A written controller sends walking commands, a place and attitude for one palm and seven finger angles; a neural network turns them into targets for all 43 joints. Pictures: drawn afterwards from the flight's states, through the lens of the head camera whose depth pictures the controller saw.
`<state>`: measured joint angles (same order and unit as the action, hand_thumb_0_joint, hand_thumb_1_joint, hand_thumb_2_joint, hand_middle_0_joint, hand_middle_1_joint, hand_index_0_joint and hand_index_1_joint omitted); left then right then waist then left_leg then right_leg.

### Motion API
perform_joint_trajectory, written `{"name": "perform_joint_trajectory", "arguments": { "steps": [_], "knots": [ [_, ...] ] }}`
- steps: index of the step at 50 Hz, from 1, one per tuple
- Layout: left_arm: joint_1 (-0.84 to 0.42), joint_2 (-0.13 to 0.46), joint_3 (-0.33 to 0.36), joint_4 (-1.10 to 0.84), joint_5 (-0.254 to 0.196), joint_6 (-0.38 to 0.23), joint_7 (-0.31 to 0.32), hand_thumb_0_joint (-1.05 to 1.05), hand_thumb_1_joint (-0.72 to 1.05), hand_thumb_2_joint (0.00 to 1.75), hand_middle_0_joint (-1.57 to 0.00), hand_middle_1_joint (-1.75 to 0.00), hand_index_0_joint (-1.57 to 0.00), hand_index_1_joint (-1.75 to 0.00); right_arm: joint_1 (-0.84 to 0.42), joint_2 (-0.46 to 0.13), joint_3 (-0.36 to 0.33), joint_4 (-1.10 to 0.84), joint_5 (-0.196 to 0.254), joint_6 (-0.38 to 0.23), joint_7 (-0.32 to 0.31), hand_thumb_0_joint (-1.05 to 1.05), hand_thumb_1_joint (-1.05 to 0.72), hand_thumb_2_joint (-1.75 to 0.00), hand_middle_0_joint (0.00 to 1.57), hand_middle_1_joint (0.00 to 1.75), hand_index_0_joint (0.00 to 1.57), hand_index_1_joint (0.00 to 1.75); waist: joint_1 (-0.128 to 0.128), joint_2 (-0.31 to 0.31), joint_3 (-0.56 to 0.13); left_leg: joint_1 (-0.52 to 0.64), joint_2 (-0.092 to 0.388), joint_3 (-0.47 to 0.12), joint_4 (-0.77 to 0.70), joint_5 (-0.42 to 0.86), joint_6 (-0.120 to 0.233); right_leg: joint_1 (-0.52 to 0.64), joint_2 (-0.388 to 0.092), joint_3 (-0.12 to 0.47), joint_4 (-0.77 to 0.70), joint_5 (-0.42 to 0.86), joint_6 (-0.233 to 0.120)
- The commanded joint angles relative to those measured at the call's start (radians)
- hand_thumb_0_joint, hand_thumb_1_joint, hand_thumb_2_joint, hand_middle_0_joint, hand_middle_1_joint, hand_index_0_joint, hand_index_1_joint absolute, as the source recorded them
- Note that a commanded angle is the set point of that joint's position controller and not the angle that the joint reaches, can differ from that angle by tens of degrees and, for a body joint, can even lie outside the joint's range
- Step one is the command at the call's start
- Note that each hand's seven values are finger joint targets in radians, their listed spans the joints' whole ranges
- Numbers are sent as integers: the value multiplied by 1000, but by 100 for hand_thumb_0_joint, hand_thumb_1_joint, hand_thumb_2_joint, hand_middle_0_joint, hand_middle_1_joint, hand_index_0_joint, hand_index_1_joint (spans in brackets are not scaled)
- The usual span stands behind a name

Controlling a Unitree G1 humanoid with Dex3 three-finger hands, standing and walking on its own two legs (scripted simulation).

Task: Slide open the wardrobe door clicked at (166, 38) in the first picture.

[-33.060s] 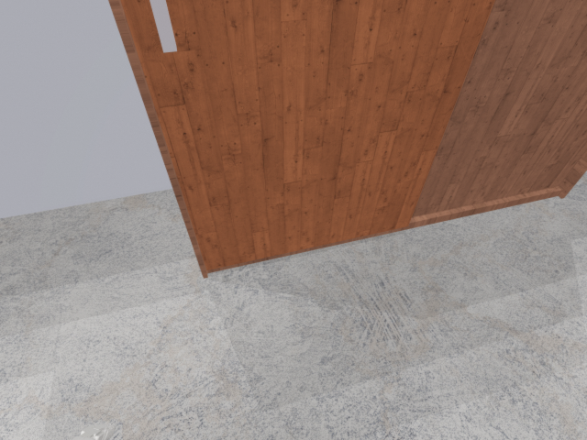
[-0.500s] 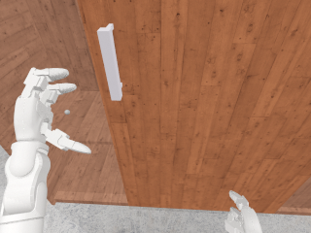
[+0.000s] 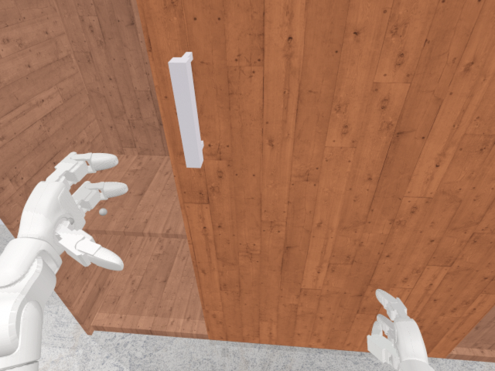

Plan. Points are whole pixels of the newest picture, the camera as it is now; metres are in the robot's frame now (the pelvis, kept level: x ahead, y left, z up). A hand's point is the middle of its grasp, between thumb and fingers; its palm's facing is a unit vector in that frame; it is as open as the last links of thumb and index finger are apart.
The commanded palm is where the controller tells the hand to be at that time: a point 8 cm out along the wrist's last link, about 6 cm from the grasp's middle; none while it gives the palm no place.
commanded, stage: draw the hand back to the body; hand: left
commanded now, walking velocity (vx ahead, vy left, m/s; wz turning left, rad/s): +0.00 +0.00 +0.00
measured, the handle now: (191, 111) +0.45 +0.17 +0.25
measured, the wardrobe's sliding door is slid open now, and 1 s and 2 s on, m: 0.49 0.49 0.49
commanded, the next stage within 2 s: step back with the hand held close in 1.10 s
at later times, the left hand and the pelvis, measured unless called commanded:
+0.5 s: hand (92, 226) +0.23 +0.26 +0.18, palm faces +0.44 -0.84 -0.32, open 11.0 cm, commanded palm +0.18 +0.30 +0.18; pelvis +0.02 +0.02 +0.00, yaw -2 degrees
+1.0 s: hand (83, 240) +0.21 +0.27 +0.16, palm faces +0.48 -0.81 -0.34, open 7.5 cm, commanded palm +0.17 +0.30 +0.17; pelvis +0.03 +0.01 +0.00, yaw -1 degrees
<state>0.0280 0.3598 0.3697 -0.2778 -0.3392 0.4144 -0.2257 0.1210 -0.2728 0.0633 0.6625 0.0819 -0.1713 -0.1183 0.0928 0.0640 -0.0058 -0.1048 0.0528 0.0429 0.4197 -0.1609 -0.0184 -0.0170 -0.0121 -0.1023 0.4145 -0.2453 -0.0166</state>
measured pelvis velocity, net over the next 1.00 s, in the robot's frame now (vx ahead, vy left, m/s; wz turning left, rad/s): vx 0.03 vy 0.01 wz -0.02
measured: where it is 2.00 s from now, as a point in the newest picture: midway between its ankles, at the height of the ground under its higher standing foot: outside the picture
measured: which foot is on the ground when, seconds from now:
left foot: down 0.00-1.00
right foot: down 0.00-1.00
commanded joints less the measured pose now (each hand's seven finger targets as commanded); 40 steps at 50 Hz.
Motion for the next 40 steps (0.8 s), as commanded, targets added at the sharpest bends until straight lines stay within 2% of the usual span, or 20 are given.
{"name": "perform_joint_trajectory", "arguments": {
  "steps": [1,2,3,4,5,8,11,12,16,19,21,22,25,27,28,30,31,33,36,40],
  "knots": [
    [-311,220,71,-235,-13,-113,-11,0,-37,29,-24,-104,-24,-104,-185,-97,-27,-170,-5,-71,-14,0,-90,-90,20,30,20,30,-22,33,-68,96,-49,-38,-62,7,42,-146,27,67,-123,1,10],
    [-247,298,130,-373,130,-279,177,0,-33,31,-24,-102,-24,-102,-162,-63,-43,-173,-61,-96,13,0,-90,-90,20,30,20,30,-6,53,32,52,-49,-19,-40,-40,20,-193,10,90,-185,-44,10],
    [-91,163,51,-259,151,-338,238,0,-30,32,-24,-100,-24,-100,-155,-62,-36,-139,-77,-101,22,0,-90,-90,20,30,20,30,-29,16,69,31,-47,-12,-54,-72,17,-203,9,66,-183,-70,5],
    [-10,135,30,-226,172,-379,273,0,-26,34,-24,-98,-24,-98,-131,-59,-42,-132,-78,-91,30,0,-90,-90,20,30,20,30,-31,-64,85,23,-40,-16,-67,-87,20,-196,12,60,-187,-80,7],
    [6,143,32,-247,183,-416,293,0,-22,36,-24,-96,-24,-96,-128,-64,-51,-134,-79,-82,34,0,-90,-90,20,30,20,30,-32,-67,58,34,-38,-6,-72,-98,24,-180,11,67,-193,-93,10],
    [-14,185,61,-299,216,-507,336,0,-12,41,-24,-89,-24,-89,-116,-65,-68,-126,-88,-81,36,0,-90,-90,20,30,20,30,-28,13,-29,77,-37,7,-79,-71,28,-121,10,77,-185,-49,5],
    [8,154,33,-271,240,-551,356,0,-1,46,-23,-83,-23,-83,-105,-62,-74,-113,-92,-78,31,0,-90,-90,20,30,20,30,-33,23,-27,98,-36,11,-87,-35,29,-105,16,73,-185,-12,4],
    [32,156,33,-257,244,-558,359,0,3,48,-23,-81,-23,-81,-104,-66,-74,-107,-94,-78,30,0,-90,-90,20,30,20,30,-33,2,-15,98,-33,7,-94,-35,30,-104,17,71,-187,-12,5],
    [75,141,14,-292,258,-589,371,0,17,55,-22,-73,-22,-73,-104,-69,-81,-104,-96,-81,30,0,-90,-90,20,30,20,30,-28,26,-33,107,-31,-4,-105,-2,28,-75,22,64,-165,27,1],
    [152,149,34,-284,259,-598,373,0,28,60,-22,-66,-22,-66,-99,-69,-87,-101,-99,-79,32,0,-90,-90,20,30,20,30,-25,-34,-27,98,-27,-8,-105,32,30,-62,24,58,-157,60,2],
    [208,150,46,-302,259,-602,370,0,36,64,-22,-62,-22,-62,-94,-70,-91,-104,-100,-76,36,0,-90,-90,20,30,20,30,-18,-17,-41,95,-27,-6,-98,80,28,-43,24,56,-142,110,0],
    [246,167,66,-288,261,-598,370,0,39,65,-22,-60,-22,-60,-95,-71,-93,-101,-100,-73,38,0,-90,-90,20,30,20,30,-14,18,-25,94,-27,-1,-95,91,26,-47,23,60,-144,124,-1],
    [280,152,65,-285,255,-596,367,0,50,71,-21,-53,-21,-53,-85,-68,-95,-110,-96,-60,41,0,-90,-90,20,30,20,30,-20,-19,3,72,-21,-4,-96,102,23,-52,24,55,-139,131,1],
    [305,168,83,-300,259,-597,366,0,57,74,-21,-49,-21,-49,-80,-72,-100,-113,-95,-57,41,0,-90,-90,20,30,20,30,-17,1,-18,85,-21,0,-90,131,22,-45,25,57,-132,159,0],
    [317,147,66,-303,257,-595,365,0,61,76,-21,-47,-21,-47,-77,-66,-98,-118,-95,-55,43,0,-90,-90,20,30,20,30,-20,21,-18,85,-19,1,-91,141,21,-44,23,57,-128,166,1],
    [343,149,71,-302,255,-589,365,0,68,80,-21,-43,-21,-43,-71,-68,-100,-122,-95,-50,43,0,-90,-90,20,30,20,30,-20,-2,-15,85,-18,5,-84,160,22,-46,26,56,-127,185,2],
    [337,146,65,-318,256,-589,364,0,72,81,-21,-41,-21,-41,-71,-68,-102,-126,-93,-48,44,0,-90,-90,20,30,20,30,-23,19,-24,93,-19,6,-83,165,22,-48,25,59,-127,189,2],
    [359,140,62,-302,256,-582,363,0,79,85,-20,-36,-20,-36,-68,-68,-101,-127,-93,-45,44,0,-90,-90,20,30,20,30,-25,-2,-5,88,-15,5,-85,165,22,-56,25,57,-131,187,4],
    [356,147,66,-317,258,-580,365,0,90,90,-20,-30,-20,-30,-68,-68,-102,-133,-93,-40,42,0,-90,-90,20,30,20,30,-26,15,-12,93,-18,5,-83,156,22,-58,27,58,-133,177,3],
    [305,152,60,-336,263,-578,371,0,90,90,-20,-30,-20,-30,-70,-68,-98,-132,-95,-44,38,0,-90,-90,20,30,20,30,-30,21,-13,99,-25,4,-81,139,25,-60,26,58,-142,170,3]
  ]
}}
